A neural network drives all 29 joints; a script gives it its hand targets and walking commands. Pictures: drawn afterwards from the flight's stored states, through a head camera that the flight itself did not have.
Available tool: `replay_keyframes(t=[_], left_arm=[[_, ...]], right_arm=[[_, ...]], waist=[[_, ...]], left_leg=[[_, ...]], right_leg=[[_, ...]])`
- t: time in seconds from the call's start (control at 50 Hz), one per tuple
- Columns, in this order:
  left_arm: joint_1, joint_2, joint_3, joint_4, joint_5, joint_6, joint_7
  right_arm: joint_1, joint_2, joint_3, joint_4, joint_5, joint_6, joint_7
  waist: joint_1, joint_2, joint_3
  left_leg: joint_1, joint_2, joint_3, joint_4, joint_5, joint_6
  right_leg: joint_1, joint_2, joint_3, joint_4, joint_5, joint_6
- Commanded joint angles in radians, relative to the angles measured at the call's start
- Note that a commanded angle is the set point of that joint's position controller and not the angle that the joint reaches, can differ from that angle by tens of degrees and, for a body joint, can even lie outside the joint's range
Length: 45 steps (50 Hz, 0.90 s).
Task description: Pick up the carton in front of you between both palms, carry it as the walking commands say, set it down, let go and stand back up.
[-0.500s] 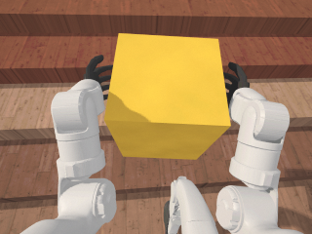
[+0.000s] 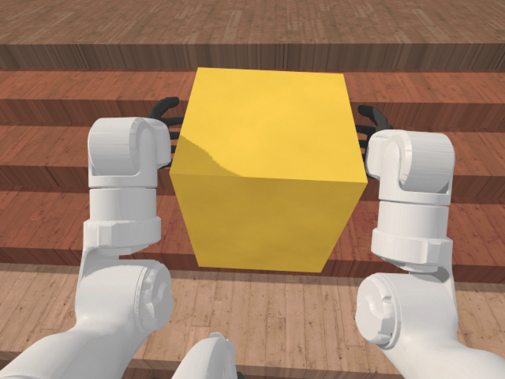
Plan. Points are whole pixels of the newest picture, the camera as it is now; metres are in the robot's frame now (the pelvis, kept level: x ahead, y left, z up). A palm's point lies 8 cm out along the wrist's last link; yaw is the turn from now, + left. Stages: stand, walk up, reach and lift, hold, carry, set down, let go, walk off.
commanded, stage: carry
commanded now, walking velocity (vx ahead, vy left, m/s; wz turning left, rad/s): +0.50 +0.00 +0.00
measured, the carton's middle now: (264, 178) +0.40 +0.01 +0.14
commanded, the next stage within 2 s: none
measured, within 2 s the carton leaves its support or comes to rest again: neither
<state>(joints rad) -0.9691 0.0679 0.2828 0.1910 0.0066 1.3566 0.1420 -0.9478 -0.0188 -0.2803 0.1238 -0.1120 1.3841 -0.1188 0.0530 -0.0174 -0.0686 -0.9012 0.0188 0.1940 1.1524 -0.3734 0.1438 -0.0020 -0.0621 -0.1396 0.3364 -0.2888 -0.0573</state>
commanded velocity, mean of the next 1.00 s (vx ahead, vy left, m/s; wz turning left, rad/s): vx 0.50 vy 0.00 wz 0.00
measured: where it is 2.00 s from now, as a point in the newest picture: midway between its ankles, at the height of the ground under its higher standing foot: (257, 133)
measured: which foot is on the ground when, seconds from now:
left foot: down 0.00-0.52, up 0.54-1.00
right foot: down 0.00-0.02, up 0.04-0.48, down 0.50-1.00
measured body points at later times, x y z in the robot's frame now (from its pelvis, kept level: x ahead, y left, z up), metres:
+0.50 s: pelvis +0.29 -0.04 +0.11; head +0.30 -0.02 +0.56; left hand +0.69 +0.11 +0.29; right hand +0.68 -0.20 +0.30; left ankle +0.15 +0.08 -0.63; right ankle +0.46 -0.16 -0.50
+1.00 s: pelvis +0.58 -0.02 +0.23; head +0.58 -0.04 +0.68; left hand +0.95 +0.15 +0.42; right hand +0.98 -0.15 +0.42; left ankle +0.70 +0.12 -0.32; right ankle +0.46 -0.17 -0.52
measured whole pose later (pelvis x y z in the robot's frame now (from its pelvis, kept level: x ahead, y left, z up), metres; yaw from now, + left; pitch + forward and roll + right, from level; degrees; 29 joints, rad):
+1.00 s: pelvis +0.58 -0.02 +0.23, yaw -1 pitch +5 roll +2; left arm -0.93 0.02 0.25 0.23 0.04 1.36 0.16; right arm -0.97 -0.06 -0.31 0.24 -0.10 1.39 -0.11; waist 0.11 0.02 -0.11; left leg -1.11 0.11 0.07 1.57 -0.57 0.11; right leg -0.06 -0.13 -0.09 0.28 -0.31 0.03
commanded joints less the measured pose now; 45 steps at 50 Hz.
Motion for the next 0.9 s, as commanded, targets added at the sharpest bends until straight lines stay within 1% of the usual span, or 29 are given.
replay_keyframes(t=[0.0, 0.02, 0.04, 0.06, 0.1, 0.14, 0.18, 0.22, 0.24, 0.28, 0.3, 0.36, 0.4, 0.42, 0.44, 0.46, 0.48, 0.5, 0.52, 0.54, 0.56, 0.6, 0.66, 0.72, 0.76, 0.78, 0.82, 0.84, 0.88], left_arm=[[-0.748, -1.036, -0.47, -0.005, -0.394, 0.038, -0.269], [-0.713, -1.042, -0.452, 0.032, -0.362, 0.032, -0.262], [-0.645, -1.035, -0.412, 0.052, -0.322, 0.027, -0.253], [-0.655, -1.021, -0.384, 0.036, -0.275, 0.022, -0.241], [-0.724, -0.999, -0.353, -0.035, -0.232, 0.012, -0.224], [-0.734, -0.953, -0.336, -0.072, -0.21, 0.003, -0.204], [-0.708, -0.918, -0.328, -0.072, -0.187, -0.002, -0.185], [-0.649, -0.9, -0.336, -0.03, -0.161, 0.003, -0.173], [-0.619, -0.902, -0.34, -0.008, -0.149, 0.006, -0.172], [-0.614, -0.92, -0.361, 0.027, -0.147, 0.015, -0.175], [-0.626, -0.934, -0.371, 0.042, -0.15, 0.017, -0.177], [-0.656, -0.977, -0.406, 0.076, -0.182, 0.015, -0.187], [-0.66, -1.027, -0.424, 0.092, -0.211, 0.014, -0.193], [-0.653, -1.06, -0.442, 0.099, -0.234, 0.011, -0.197], [-0.669, -1.101, -0.461, 0.098, -0.267, 0.007, -0.201], [-0.682, -1.135, -0.484, 0.089, -0.309, 0.0, -0.206], [-0.703, -1.168, -0.502, 0.055, -0.348, -0.01, -0.21], [-0.74, -1.197, -0.526, -0.003, -0.385, -0.022, -0.215], [-0.778, -1.184, -0.561, -0.054, -0.41, -0.036, -0.218], [-0.773, -1.232, -0.581, -0.079, -0.449, -0.05, -0.224], [-0.815, -1.242, -0.602, -0.149, -0.491, -0.055, -0.231], [-0.929, -1.266, -0.635, -0.287, -0.545, -0.076, -0.243], [-0.922, -1.255, -0.66, -0.349, -0.557, -0.072, -0.243], [-0.842, -1.195, -0.655, -0.338, -0.516, -0.048, -0.232], [-0.765, -1.155, -0.643, -0.272, -0.476, -0.027, -0.232], [-0.73, -1.133, -0.632, -0.232, -0.451, -0.018, -0.235], [-0.704, -1.104, -0.611, -0.16, -0.422, -0.004, -0.243], [-0.708, -1.096, -0.602, -0.119, -0.417, 0.002, -0.247], [-0.69, -1.073, -0.567, -0.067, -0.412, -0.003, -0.248]], right_arm=[[-0.729, 0.937, 0.526, 0.042, 0.414, 0.0, 0.154], [-0.712, 0.993, 0.529, 0.057, 0.458, -0.005, 0.17], [-0.719, 1.046, 0.54, 0.063, 0.507, -0.019, 0.186], [-0.771, 1.11, 0.549, 0.042, 0.545, -0.027, 0.202], [-0.967, 1.196, 0.589, -0.09, 0.629, -0.045, 0.225], [-1.048, 1.246, 0.613, -0.137, 0.686, -0.054, 0.233], [-1.046, 1.227, 0.601, -0.151, 0.698, -0.056, 0.234], [-0.992, 1.195, 0.567, -0.119, 0.676, -0.047, 0.23], [-0.963, 1.174, 0.548, -0.091, 0.654, -0.042, 0.23], [-0.903, 1.156, 0.526, -0.022, 0.616, -0.035, 0.233], [-0.888, 1.148, 0.517, 0.006, 0.602, -0.033, 0.237], [-0.877, 1.143, 0.5, 0.046, 0.57, -0.037, 0.253], [-0.838, 1.139, 0.478, 0.064, 0.545, -0.04, 0.257], [-0.818, 1.135, 0.462, 0.082, 0.519, -0.04, 0.256], [-0.773, 1.121, 0.445, 0.099, 0.498, -0.04, 0.255], [-0.766, 1.108, 0.441, 0.087, 0.484, -0.042, 0.251], [-0.776, 1.094, 0.437, 0.069, 0.466, -0.045, 0.244], [-0.76, 1.075, 0.437, 0.051, 0.442, -0.051, 0.234], [-0.732, 1.09, 0.426, 0.049, 0.425, -0.056, 0.226], [-0.693, 1.036, 0.411, 0.038, 0.386, -0.058, 0.214], [-0.68, 1.02, 0.405, 0.03, 0.362, -0.064, 0.199], [-0.711, 0.988, 0.406, -0.055, 0.337, -0.07, 0.181], [-0.707, 0.958, 0.443, -0.123, 0.337, -0.065, 0.163], [-0.655, 0.931, 0.489, -0.135, 0.343, -0.053, 0.159], [-0.619, 0.927, 0.523, -0.091, 0.343, -0.039, 0.162], [-0.609, 0.93, 0.531, -0.065, 0.35, -0.031, 0.166], [-0.642, 0.942, 0.536, -0.008, 0.362, -0.019, 0.177], [-0.656, 0.95, 0.531, 0.027, 0.367, -0.012, 0.18], [-0.64, 0.972, 0.521, 0.113, 0.38, -0.007, 0.187]], waist=[[-0.252, -0.074, -0.554], [-0.203, 0.121, -0.524], [-0.173, 0.296, -0.667], [-0.181, 0.149, -0.692], [-0.15, 0.013, -0.513], [-0.124, 0.006, -0.442], [-0.136, -0.003, -0.432], [-0.147, -0.002, -0.429], [-0.163, 0.075, -0.443], [-0.192, 0.125, -0.435], [-0.205, 0.105, -0.407], [-0.169, 0.059, -0.261], [-0.114, 0.089, -0.213], [-0.099, 0.151, -0.228], [-0.064, 0.25, -0.289], [-0.002, 0.324, -0.376], [0.085, 0.333, -0.469], [0.153, 0.223, -0.546], [0.11, -0.072, -0.688], [0.085, -0.293, -0.768], [0.046, -0.162, -0.765], [0.008, -0.03, -0.583], [0.019, -0.069, -0.526], [0.03, 0.006, -0.499], [0.049, -0.067, -0.483], [0.061, -0.115, -0.483], [0.1, -0.113, -0.436], [0.15, -0.088, -0.392], [0.198, -0.055, -0.334]], left_leg=[[0.85, -0.12, -0.031, -0.455, 0.355, 0.02], [1.065, 0.118, -0.469, -0.694, 0.766, 0.145], [1.175, 0.31, -0.857, -0.688, 1.167, 0.324], [1.189, 0.277, -0.827, -0.617, 0.992, 0.284], [1.083, 0.228, -0.707, -0.652, 0.469, 0.154], [1.004, 0.206, -0.608, -0.707, 0.243, 0.103], [1.019, 0.224, -0.575, -0.727, 0.236, 0.103], [1.067, 0.253, -0.534, -0.742, 0.433, 0.134], [1.102, 0.277, -0.53, -0.754, 0.477, 0.159], [1.242, 0.325, -0.574, -0.774, 0.434, 0.192], [1.307, 0.337, -0.584, -0.782, 0.385, 0.192], [1.189, 0.265, -0.456, -0.88, 0.225, 0.111], [0.836, 0.179, -0.236, -1.051, 0.33, 0.071], [0.69, 0.138, -0.12, -1.051, 0.59, 0.054], [0.711, 0.137, -0.06, -0.955, 1.052, 0.048], [0.795, 0.15, -0.024, -0.798, 1.458, 0.028], [0.863, 0.138, 0.008, -0.569, 1.594, -0.009], [0.831, 0.093, 0.004, -0.276, 1.359, -0.054], [0.465, -0.024, -0.124, 0.163, 0.635, -0.154], [0.314, -0.164, -0.247, 0.572, 0.117, -0.164], [0.24, -0.104, -0.377, 0.691, 0.137, -0.111], [0.123, -0.025, -0.314, 0.616, 0.163, -0.056], [0.006, 0.016, -0.294, 0.594, 0.094, -0.023], [-0.025, 0.04, -0.216, 0.311, -0.032, -0.034], [-0.088, 0.055, -0.17, 0.316, 0.003, -0.03], [-0.196, 0.073, -0.176, 0.424, -0.024, -0.024], [-0.542, 0.07, -0.203, 0.721, -0.175, -0.031], [-0.765, 0.061, -0.236, 0.857, -0.291, -0.033], [-1.0, 0.068, -0.261, 0.961, -0.45, -0.029]], right_leg=[[-0.122, -0.038, -0.018, 0.66, 1.449, -0.014], [-0.476, 0.112, 0.041, 1.045, 0.312, 0.047], [-0.633, 0.233, 0.221, 1.501, 0.0, 0.082], [-0.699, 0.187, 0.324, 1.589, 0.002, 0.033], [-0.849, 0.113, 0.271, 1.491, -0.003, -0.023], [-0.86, 0.074, 0.246, 1.386, 0.024, -0.047], [-0.895, 0.059, 0.212, 1.288, -0.021, -0.049], [-0.953, 0.046, 0.135, 1.234, -0.09, -0.049], [-1.024, 0.041, 0.122, 1.321, -0.095, -0.055], [-1.264, 0.002, 0.142, 1.503, -0.175, -0.058], [-1.391, -0.016, 0.158, 1.582, -0.241, -0.056], [-1.44, -0.066, 0.12, 1.427, -0.25, -0.03], [-0.99, -0.063, 0.0, 0.995, -0.158, -0.03], [-0.72, -0.021, -0.068, 0.834, -0.076, -0.047], [-0.571, 0.058, -0.133, 0.811, 0.014, -0.064], [-0.491, 0.106, -0.17, 0.774, 0.063, -0.079], [-0.357, 0.151, -0.19, 0.622, 0.09, -0.074], [-0.154, 0.168, -0.126, 0.358, 0.168, -0.055], [0.195, -0.137, 0.486, 0.202, 0.445, -0.231], [0.224, -0.258, 0.843, 0.078, 0.621, -0.359], [0.222, -0.24, 0.75, 0.166, 0.48, -0.326], [0.079, -0.202, 0.606, 0.161, 0.207, -0.207], [0.089, -0.23, 0.541, 0.117, 0.031, -0.188], [0.113, -0.245, 0.43, 0.111, 0.183, -0.199], [0.151, -0.262, 0.386, 0.064, 0.301, -0.21], [0.222, -0.286, 0.41, 0.052, 0.32, -0.231], [0.454, -0.319, 0.495, 0.051, 0.292, -0.276], [0.631, -0.349, 0.562, 0.079, 0.358, -0.288], [0.806, -0.374, 0.6, 0.11, 0.5, -0.263]])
